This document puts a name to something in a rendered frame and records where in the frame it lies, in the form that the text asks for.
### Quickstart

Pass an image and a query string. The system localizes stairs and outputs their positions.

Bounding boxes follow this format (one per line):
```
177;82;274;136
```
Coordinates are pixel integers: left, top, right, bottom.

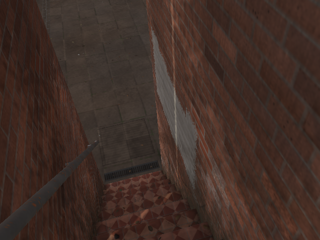
92;170;223;240

